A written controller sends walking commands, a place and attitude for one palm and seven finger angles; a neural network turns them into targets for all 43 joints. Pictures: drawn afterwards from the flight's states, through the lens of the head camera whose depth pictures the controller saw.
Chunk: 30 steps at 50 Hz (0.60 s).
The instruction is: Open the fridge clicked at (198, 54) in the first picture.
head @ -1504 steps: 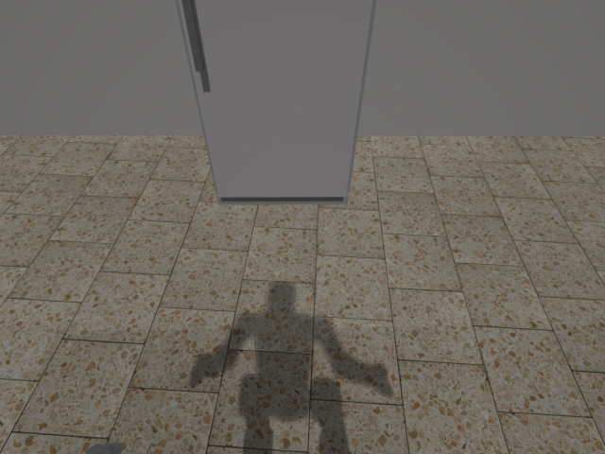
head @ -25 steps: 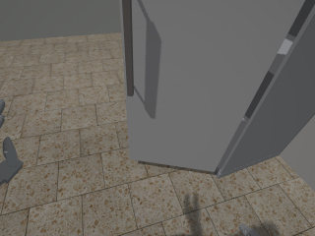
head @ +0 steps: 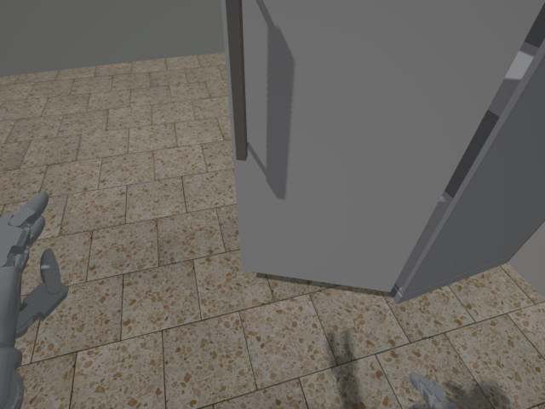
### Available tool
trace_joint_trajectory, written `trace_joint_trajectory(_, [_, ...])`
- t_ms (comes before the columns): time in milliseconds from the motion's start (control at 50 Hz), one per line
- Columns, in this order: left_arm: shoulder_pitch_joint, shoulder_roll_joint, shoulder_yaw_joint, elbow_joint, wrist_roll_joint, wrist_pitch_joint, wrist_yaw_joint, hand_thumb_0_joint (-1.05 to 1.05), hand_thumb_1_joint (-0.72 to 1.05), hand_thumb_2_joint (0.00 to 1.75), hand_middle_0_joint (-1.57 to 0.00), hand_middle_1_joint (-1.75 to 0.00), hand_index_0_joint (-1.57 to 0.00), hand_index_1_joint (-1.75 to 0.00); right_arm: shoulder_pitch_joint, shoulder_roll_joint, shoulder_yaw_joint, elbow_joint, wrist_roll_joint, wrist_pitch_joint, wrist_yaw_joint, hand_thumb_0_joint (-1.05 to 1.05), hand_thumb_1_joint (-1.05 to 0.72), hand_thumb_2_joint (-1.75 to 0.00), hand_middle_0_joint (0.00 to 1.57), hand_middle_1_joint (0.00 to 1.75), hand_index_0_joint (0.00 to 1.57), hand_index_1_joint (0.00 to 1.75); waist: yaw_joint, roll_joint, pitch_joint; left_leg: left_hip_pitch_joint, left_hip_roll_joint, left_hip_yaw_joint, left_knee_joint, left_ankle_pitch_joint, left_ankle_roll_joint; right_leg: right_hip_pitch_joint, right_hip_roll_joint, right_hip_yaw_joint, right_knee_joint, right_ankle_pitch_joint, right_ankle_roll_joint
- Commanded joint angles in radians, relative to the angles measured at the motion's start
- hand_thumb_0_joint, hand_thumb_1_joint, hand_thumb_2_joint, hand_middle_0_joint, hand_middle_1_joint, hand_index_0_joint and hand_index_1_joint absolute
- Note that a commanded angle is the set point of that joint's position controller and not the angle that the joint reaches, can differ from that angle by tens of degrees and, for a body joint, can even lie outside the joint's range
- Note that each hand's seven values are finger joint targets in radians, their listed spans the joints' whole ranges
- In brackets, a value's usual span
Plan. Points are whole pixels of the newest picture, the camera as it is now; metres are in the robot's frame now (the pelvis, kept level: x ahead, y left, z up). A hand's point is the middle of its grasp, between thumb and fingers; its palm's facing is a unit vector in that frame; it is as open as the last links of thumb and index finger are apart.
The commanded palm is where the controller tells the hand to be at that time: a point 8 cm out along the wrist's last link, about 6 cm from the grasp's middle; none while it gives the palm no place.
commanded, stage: let the arm hang, fingers relaxed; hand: left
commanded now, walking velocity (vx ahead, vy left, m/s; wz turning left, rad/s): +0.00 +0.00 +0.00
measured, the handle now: (240, 73) +0.74 +0.14 +0.16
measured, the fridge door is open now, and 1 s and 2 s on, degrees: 61 61 61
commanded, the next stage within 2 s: look to check the result in 1.06 s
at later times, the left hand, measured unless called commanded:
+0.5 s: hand out of the picture -0.05 +0.22 -0.17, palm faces +0.03 -0.97 -0.24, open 7.3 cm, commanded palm none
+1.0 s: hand out of the picture +0.10 +0.26 -0.13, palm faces +0.00 -0.94 -0.33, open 7.4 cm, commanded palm none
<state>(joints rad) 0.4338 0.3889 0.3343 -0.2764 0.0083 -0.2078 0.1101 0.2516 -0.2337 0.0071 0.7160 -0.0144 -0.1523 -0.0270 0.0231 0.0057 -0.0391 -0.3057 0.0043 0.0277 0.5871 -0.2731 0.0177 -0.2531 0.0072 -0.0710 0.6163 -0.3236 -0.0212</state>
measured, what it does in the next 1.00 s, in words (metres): stands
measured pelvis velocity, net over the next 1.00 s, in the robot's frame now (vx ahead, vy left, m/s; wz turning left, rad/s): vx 0.00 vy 0.01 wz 0.04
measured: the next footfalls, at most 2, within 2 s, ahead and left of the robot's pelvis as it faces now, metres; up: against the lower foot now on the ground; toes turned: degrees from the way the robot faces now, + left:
none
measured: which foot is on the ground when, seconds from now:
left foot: down 0.00-1.00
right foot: down 0.00-1.00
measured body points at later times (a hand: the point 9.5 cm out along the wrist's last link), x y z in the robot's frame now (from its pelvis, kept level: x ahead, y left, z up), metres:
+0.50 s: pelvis -0.02 +0.00 +0.01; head +0.01 +0.02 +0.46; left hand -0.05 +0.27 -0.15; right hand +0.01 -0.28 -0.12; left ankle +0.02 +0.11 -0.73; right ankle -0.01 -0.12 -0.73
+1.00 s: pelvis +0.00 +0.01 +0.02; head +0.00 +0.01 +0.47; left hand +0.10 +0.30 -0.11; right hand +0.11 -0.28 -0.11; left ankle +0.02 +0.11 -0.73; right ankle -0.01 -0.12 -0.73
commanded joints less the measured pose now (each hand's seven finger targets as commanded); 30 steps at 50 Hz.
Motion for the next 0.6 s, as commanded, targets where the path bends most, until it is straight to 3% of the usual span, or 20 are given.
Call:
trace_joint_trajectory(0, [-0.119, -0.016, -0.225, 0.462, 0.018, 0.212, -0.097, 0.00, 0.90, 0.90, -0.20, -0.30, -0.20, -0.30, -0.069, -0.246, -0.081, -0.042, -0.011, 0.067, 0.018, 0.00, -0.90, -0.90, 0.20, 0.30, 0.20, 0.30, -0.053, 0.045, -0.017, 0.000, 0.284, -0.341, -0.178, 0.647, 0.179, -0.141, -0.014, 0.099, 0.303, -0.219, 0.017])
trace_joint_trajectory(20, [-0.138, -0.013, -0.234, 0.515, 0.015, 0.211, -0.099, 0.00, 0.90, 0.90, -0.20, -0.30, -0.20, -0.30, -0.066, -0.246, -0.073, -0.039, -0.023, 0.077, 0.014, 0.00, -0.90, -0.90, 0.20, 0.30, 0.20, 0.30, -0.049, -0.005, -0.027, 0.020, 0.291, -0.359, -0.179, 0.623, 0.202, -0.151, -0.018, 0.127, 0.305, -0.253, 0.017])
trace_joint_trajectory(40, [-0.150, 0.001, -0.238, 0.582, 0.014, 0.207, -0.100, 0.00, 0.90, 0.90, -0.20, -0.30, -0.20, -0.30, -0.085, -0.248, -0.069, -0.036, -0.028, 0.085, 0.014, 0.00, -0.90, -0.90, 0.20, 0.30, 0.20, 0.30, -0.030, -0.042, -0.038, 0.046, 0.275, -0.339, -0.157, 0.635, 0.202, -0.132, -0.020, 0.129, 0.252, -0.215, 0.013])
trace_joint_trajectory(60, [-0.152, 0.016, -0.243, 0.655, 0.015, 0.204, -0.102, 0.00, 0.90, 0.90, -0.20, -0.30, -0.20, -0.30, -0.108, -0.253, -0.067, -0.028, -0.026, 0.094, 0.015, 0.00, -0.90, -0.90, 0.20, 0.30, 0.20, 0.30, -0.012, -0.054, -0.066, 0.061, 0.247, -0.298, -0.133, 0.632, 0.181, -0.074, -0.021, 0.116, 0.152, -0.141, 0.011])
trace_joint_trajectory(80, [-0.145, 0.033, -0.247, 0.727, 0.015, 0.202, -0.102, 0.00, 0.90, 0.90, -0.20, -0.30, -0.20, -0.30, -0.139, -0.253, -0.065, -0.018, -0.017, 0.103, 0.016, 0.00, -0.90, -0.90, 0.20, 0.30, 0.20, 0.30, 0.010, -0.050, -0.079, 0.024, 0.206, -0.243, -0.112, 0.535, 0.141, 0.026, -0.026, 0.109, 0.025, -0.019, 0.010])
trace_joint_trajectory(100, [-0.143, 0.061, -0.253, 0.791, 0.016, 0.197, -0.102, 0.00, 0.90, 0.90, -0.20, -0.30, -0.20, -0.30, -0.160, -0.239, -0.058, -0.008, -0.008, 0.110, 0.019, 0.00, -0.90, -0.90, 0.20, 0.30, 0.20, 0.30, 0.016, -0.036, -0.084, -0.017, 0.139, -0.189, -0.092, 0.386, 0.087, 0.097, -0.044, 0.146, -0.087, 0.118, 0.000])
trace_joint_trajectory(120, [-0.164, 0.087, -0.255, 0.853, 0.022, 0.192, -0.103, 0.00, 0.90, 0.90, -0.20, -0.30, -0.20, -0.30, -0.159, -0.195, -0.054, 0.015, -0.002, 0.117, 0.024, 0.00, -0.90, -0.90, 0.20, 0.30, 0.20, 0.30, -0.005, -0.059, -0.062, -0.055, 0.062, -0.133, -0.060, 0.193, 0.035, 0.092, -0.128, 0.254, -0.170, 0.155, -0.027])
trace_joint_trajectory(140, [-0.214, 0.096, -0.268, 0.904, 0.021, 0.195, -0.106, 0.00, 0.90, 0.90, -0.20, -0.30, -0.20, -0.30, -0.125, -0.161, -0.044, 0.039, -0.001, 0.131, 0.031, 0.00, -0.90, -0.90, 0.20, 0.30, 0.20, 0.30, -0.049, -0.047, -0.014, -0.029, 0.019, -0.098, -0.061, 0.000, 0.008, -0.013, -0.209, 0.316, -0.245, 0.043, -0.067])
trace_joint_trajectory(160, [-0.272, 0.115, -0.275, 0.946, 0.022, 0.193, -0.108, 0.00, 0.90, 0.90, -0.20, -0.30, -0.20, -0.30, -0.126, -0.171, -0.046, 0.064, -0.009, 0.150, 0.027, 0.00, -0.90, -0.90, 0.20, 0.30, 0.20, 0.30, -0.059, -0.109, 0.019, 0.018, -0.007, -0.073, -0.019, -0.067, -0.001, -0.103, -0.218, 0.368, -0.315, -0.069, -0.092])
trace_joint_trajectory(180, [-0.311, 0.114, -0.279, 0.986, 0.022, 0.191, -0.107, 0.00, 0.90, 0.90, -0.20, -0.30, -0.20, -0.30, -0.129, -0.185, -0.052, 0.091, -0.013, 0.158, 0.024, 0.00, -0.90, -0.90, 0.20, 0.30, 0.20, 0.30, -0.062, -0.129, 0.045, 0.064, -0.009, -0.066, 0.009, -0.048, 0.000, -0.153, -0.215, 0.375, -0.356, -0.102, -0.108])
trace_joint_trajectory(200, [-0.337, 0.118, -0.283, 1.019, 0.020, 0.191, -0.105, 0.00, 0.90, 0.90, -0.20, -0.30, -0.20, -0.30, -0.111, -0.193, -0.054, 0.110, -0.012, 0.160, 0.023, 0.00, -0.90, -0.90, 0.20, 0.30, 0.20, 0.30, -0.072, -0.143, 0.049, 0.098, -0.003, -0.070, -0.005, -0.008, 0.001, -0.153, -0.191, 0.337, -0.354, -0.068, -0.102])
trace_joint_trajectory(240, [-0.330, 0.084, -0.291, 1.101, 0.012, 0.181, -0.104, 0.00, 0.90, 0.90, -0.20, -0.30, -0.20, -0.30, -0.096, -0.185, -0.048, 0.165, -0.009, 0.150, 0.018, 0.00, -0.90, -0.90, 0.20, 0.30, 0.20, 0.30, -0.073, 0.000, 0.010, 0.147, 0.031, -0.105, -0.085, 0.105, 0.005, -0.099, -0.150, 0.287, -0.301, 0.058, -0.077])
trace_joint_trajectory(280, [-0.286, 0.054, -0.287, 1.176, 0.008, 0.184, -0.102, 0.00, 0.90, 0.90, -0.20, -0.30, -0.20, -0.30, -0.111, -0.186, -0.049, 0.207, -0.011, 0.146, 0.010, 0.00, -0.90, -0.90, 0.20, 0.30, 0.20, 0.30, -0.049, 0.117, -0.009, 0.120, 0.072, -0.145, -0.160, 0.067, 0.012, -0.027, -0.110, 0.243, -0.301, 0.005, -0.051])
trace_joint_trajectory(300, [-0.273, 0.068, -0.285, 1.204, 0.008, 0.185, -0.102, 0.00, 0.90, 0.90, -0.20, -0.30, -0.20, -0.30, -0.122, -0.205, -0.051, 0.220, -0.007, 0.144, 0.008, 0.00, -0.90, -0.90, 0.20, 0.30, 0.20, 0.30, -0.038, 0.136, 0.000, 0.101, 0.082, -0.158, -0.177, 0.067, 0.016, 0.007, -0.099, 0.232, -0.302, 0.024, -0.048])
trace_joint_trajectory(480, [-0.258, 0.084, -0.286, 1.355, 0.005, 0.191, -0.105, 0.00, 0.90, 0.90, -0.20, -0.30, -0.20, -0.30, -0.094, -0.246, -0.062, 0.329, -0.005, 0.139, 0.000, 0.00, -0.90, -0.90, 0.20, 0.30, 0.20, 0.30, -0.023, 0.043, 0.037, 0.072, 0.107, -0.187, -0.287, -0.032, 0.026, 0.078, -0.092, 0.180, -0.326, 0.015, -0.041])
trace_joint_trajectory(580, [-0.288, 0.110, -0.291, 1.371, 0.004, 0.188, -0.104, 0.00, 0.90, 0.90, -0.20, -0.30, -0.20, -0.30, -0.109, -0.267, -0.062, 0.347, -0.004, 0.136, 0.003, 0.00, -0.90, -0.90, 0.20, 0.30, 0.20, 0.30, -0.024, 0.012, 0.032, 0.104, 0.114, -0.184, -0.299, 0.037, 0.024, 0.087, -0.100, 0.175, -0.325, 0.064, -0.034])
